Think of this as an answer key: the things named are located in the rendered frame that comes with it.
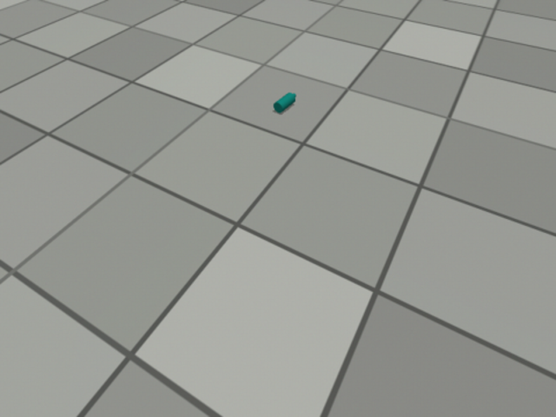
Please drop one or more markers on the bottle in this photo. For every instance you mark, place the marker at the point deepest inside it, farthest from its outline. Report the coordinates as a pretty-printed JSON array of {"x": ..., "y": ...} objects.
[{"x": 284, "y": 102}]

